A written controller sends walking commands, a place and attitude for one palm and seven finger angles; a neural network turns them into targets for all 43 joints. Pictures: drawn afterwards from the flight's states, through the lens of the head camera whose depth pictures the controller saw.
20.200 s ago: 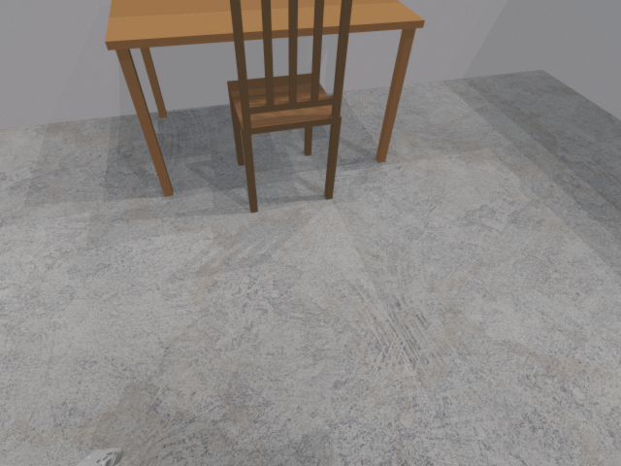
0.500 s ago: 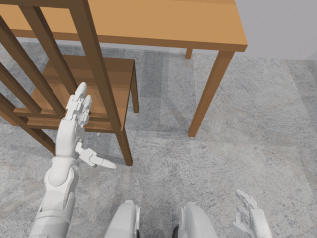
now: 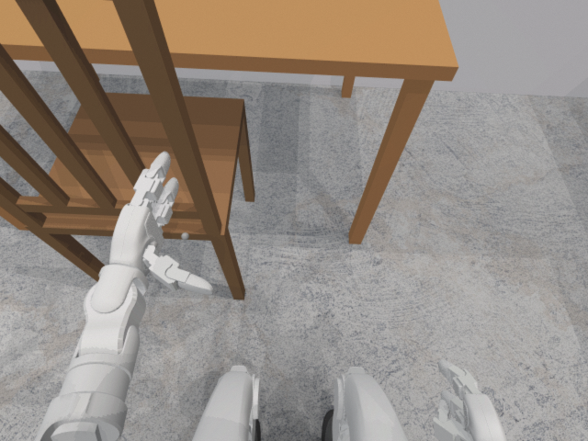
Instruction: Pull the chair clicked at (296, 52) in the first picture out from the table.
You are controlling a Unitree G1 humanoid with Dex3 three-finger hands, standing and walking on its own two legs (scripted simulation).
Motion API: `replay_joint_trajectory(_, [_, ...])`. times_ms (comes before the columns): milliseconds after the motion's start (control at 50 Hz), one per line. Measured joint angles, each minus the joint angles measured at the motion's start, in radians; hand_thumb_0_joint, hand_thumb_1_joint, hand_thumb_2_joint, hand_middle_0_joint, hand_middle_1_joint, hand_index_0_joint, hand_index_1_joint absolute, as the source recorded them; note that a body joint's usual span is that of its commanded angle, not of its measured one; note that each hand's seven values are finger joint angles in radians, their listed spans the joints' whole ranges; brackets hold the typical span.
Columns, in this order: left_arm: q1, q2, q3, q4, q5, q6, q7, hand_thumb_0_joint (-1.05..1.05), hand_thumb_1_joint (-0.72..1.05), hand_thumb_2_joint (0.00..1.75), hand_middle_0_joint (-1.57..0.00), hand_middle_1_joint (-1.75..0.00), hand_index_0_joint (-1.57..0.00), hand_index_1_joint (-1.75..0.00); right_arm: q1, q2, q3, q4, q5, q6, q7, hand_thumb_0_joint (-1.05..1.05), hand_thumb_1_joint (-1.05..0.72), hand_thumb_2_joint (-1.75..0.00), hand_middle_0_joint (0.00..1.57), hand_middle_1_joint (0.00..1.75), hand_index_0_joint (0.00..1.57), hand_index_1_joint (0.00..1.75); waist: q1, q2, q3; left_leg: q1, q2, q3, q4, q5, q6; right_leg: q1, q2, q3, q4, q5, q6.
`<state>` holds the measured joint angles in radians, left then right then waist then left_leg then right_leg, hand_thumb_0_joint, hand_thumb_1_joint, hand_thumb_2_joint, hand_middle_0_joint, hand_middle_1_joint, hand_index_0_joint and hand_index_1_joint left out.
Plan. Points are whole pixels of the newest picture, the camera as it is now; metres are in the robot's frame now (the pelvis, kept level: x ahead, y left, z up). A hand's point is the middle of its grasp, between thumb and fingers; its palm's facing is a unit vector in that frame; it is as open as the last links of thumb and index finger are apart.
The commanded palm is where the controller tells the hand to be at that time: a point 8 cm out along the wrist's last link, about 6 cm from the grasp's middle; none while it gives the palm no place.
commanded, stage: push the fingers through the gap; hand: left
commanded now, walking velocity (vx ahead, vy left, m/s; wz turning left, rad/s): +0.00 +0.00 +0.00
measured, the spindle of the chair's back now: (50, 130) +0.50 +0.36 +0.08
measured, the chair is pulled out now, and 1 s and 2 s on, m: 0.00 0.00 0.00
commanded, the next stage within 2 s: hook a spindle and tug to test in 1.22 s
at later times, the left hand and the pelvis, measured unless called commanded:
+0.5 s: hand (194, 193) +0.43 +0.16 +0.04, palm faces -0.01 -1.00 -0.05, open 17.0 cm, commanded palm +0.41 +0.20 +0.04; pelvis +0.00 +0.00 +0.00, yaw +0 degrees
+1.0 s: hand (202, 176) +0.46 +0.15 +0.04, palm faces -0.01 -1.00 -0.05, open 17.0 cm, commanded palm +0.43 +0.20 +0.04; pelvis +0.00 +0.00 +0.00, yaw -1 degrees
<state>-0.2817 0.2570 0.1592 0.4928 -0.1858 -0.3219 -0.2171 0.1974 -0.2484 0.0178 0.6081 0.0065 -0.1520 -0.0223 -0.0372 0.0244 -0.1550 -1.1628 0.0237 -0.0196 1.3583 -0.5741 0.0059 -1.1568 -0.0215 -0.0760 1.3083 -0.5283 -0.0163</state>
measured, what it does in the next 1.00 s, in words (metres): stands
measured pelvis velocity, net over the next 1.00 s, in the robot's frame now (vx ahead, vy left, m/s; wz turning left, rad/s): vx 0.00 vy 0.00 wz -0.02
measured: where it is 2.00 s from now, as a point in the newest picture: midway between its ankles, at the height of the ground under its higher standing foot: outside the picture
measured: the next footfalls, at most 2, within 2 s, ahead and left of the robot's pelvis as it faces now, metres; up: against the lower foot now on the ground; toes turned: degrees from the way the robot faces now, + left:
none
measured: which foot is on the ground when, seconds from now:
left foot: down 0.00-1.00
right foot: down 0.00-1.00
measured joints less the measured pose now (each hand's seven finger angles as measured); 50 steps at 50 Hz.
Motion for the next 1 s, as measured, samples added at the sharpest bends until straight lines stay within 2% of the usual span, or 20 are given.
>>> replay_joint_trajectory(40, [0.009,-0.016,0.001,-0.007,-0.003,-0.004,0.01,-0.02,-0.5,0.3,-0.06,-0.08,-0.06,-0.08,0.011,0.003,0.002,0.002,-0.002,-0.003,-0.004,0.01,-0.9,-0.9,0.2,0.3,0.2,0.3,-0.002,-0.003,-0.004,0.012,0.0,0.007,-0.016,0.005,0.002,0.008,0.001,0.006,-0.014,0.006,0.002])
replay_joint_trajectory(80, [0.003,-0.029,0.005,-0.005,0.003,-0.036,0.033,-0.02,-0.5,0.3,-0.06,-0.08,-0.06,-0.08,0.02,0.006,0.003,0.008,-0.007,-0.009,-0.005,0.01,-0.9,-0.9,0.21,0.3,0.2,0.3,-0.004,-0.007,-0.007,0.019,0.001,0.009,-0.024,0.007,0.002,0.014,0.001,0.009,-0.02,0.008,0.003])
replay_joint_trajectory(180, [-0.074,-0.016,0.023,0.064,0.048,-0.113,0.08,-0.02,-0.5,0.3,-0.06,-0.08,-0.06,-0.08,0.022,0.006,0.005,0.025,-0.02,-0.007,0.006,0.01,-0.9,-0.9,0.21,0.3,0.2,0.3,-0.013,-0.016,-0.013,0.005,0.0,0.008,-0.014,0.006,0.001,0.0,0.001,0.008,-0.009,0.005,0.001])
replay_joint_trajectory(240, [-0.124,0.005,0.031,0.13,0.06,-0.098,0.07,-0.02,-0.5,0.3,-0.06,-0.08,-0.06,-0.08,0.019,0.002,0.005,0.025,-0.019,0.004,0.009,0.01,-0.9,-0.9,0.21,0.3,0.2,0.3,-0.022,-0.014,-0.009,-0.009,0.001,0.005,-0.006,0.005,0.0,-0.013,0.001,0.005,-0.003,0.005,-0.001])
replay_joint_trajectory(340, [-0.15,0.006,0.041,0.162,0.043,-0.063,0.054,-0.02,-0.5,0.3,-0.06,-0.08,-0.06,-0.08,0.025,-0.002,-0.001,0.021,-0.015,0.01,0.006,0.01,-0.9,-0.9,0.21,0.3,0.2,0.3,-0.029,-0.009,0.002,-0.018,0.002,0.008,-0.013,0.011,0.0,-0.023,0.003,0.009,-0.009,0.012,0.0])
replay_joint_trajectory(400, [-0.156,-0.004,0.05,0.155,0.04,-0.086,0.063,-0.02,-0.5,0.3,-0.06,-0.08,-0.06,-0.08,0.032,-0.001,-0.004,0.03,-0.018,0.008,0.006,0.01,-0.9,-0.9,0.2,0.3,0.2,0.3,-0.03,-0.011,-0.002,-0.016,0.003,0.013,-0.021,0.013,0.0,-0.024,0.004,0.013,-0.014,0.014,0.001])
replay_joint_trajectory(480, [-0.202,0.005,0.063,0.2,0.062,-0.12,0.079,-0.02,-0.5,0.3,-0.06,-0.08,-0.06,-0.08,0.035,-0.002,-0.003,0.044,-0.023,0.011,0.009,0.01,-0.9,-0.9,0.2,0.3,0.2,0.3,-0.035,-0.011,-0.01,-0.017,0.003,0.011,-0.02,0.011,-0.002,-0.026,0.005,0.012,-0.012,0.011,-0.001])
replay_joint_trajectory(560, [-0.261,0.033,0.084,0.282,0.073,-0.106,0.073,-0.02,-0.5,0.3,-0.06,-0.08,-0.06,-0.08,0.036,-0.002,0.001,0.043,-0.023,0.023,0.012,0.01,-0.9,-0.9,0.2,0.3,0.2,0.3,-0.046,-0.01,-0.01,-0.024,0.004,0.01,-0.017,0.011,-0.003,-0.034,0.006,0.011,-0.008,0.01,-0.004])
replay_joint_trajectory(640, [-0.278,0.043,0.1,0.311,0.059,-0.091,0.056,-0.02,-0.5,0.3,-0.06,-0.08,-0.06,-0.08,0.044,-0.004,-0.001,0.035,-0.021,0.027,0.013,0.01,-0.9,-0.9,0.2,0.3,0.2,0.3,-0.05,-0.008,-0.003,-0.029,0.006,0.011,-0.021,0.014,-0.004,-0.04,0.008,0.012,-0.011,0.015,-0.005])
replay_joint_trajectory(780, [-0.332,0.042,0.104,0.353,0.072,-0.133,0.061,-0.02,-0.5,0.3,-0.06,-0.08,-0.06,-0.08,0.052,-0.007,-0.002,0.054,-0.025,0.023,0.015,0.01,-0.9,-0.9,0.2,0.3,0.2,0.3,-0.054,-0.011,-0.002,-0.043,0.006,0.007,-0.016,0.015,-0.005,-0.052,0.008,0.009,-0.008,0.016,-0.005])
replay_joint_trajectory(880, [-0.393,0.054,0.114,0.409,0.089,-0.132,0.074,-0.02,-0.5,0.3,-0.06,-0.08,-0.06,-0.08,0.054,-0.009,-0.004,0.057,-0.029,0.029,0.021,0.0,-0.9,-0.9,0.2,0.3,0.2,0.3,-0.066,-0.006,-0.003,-0.059,0.006,0.005,-0.009,0.016,-0.006,-0.067,0.008,0.007,-0.004,0.017,-0.006])
replay_joint_trajectory(1000, [-0.375,0.061,0.13,0.417,0.088,-0.114,0.068,-0.02,-0.5,0.3,-0.06,-0.08,-0.06,-0.08,0.072,-0.007,-0.004,0.046,-0.027,0.046,0.029,0.0,-0.9,-0.9,0.2,0.3,0.2,0.3,-0.071,-0.003,-0.008,-0.051,0.01,0.015,-0.021,0.017,-0.004,-0.065,0.013,0.017,-0.013,0.022,-0.004])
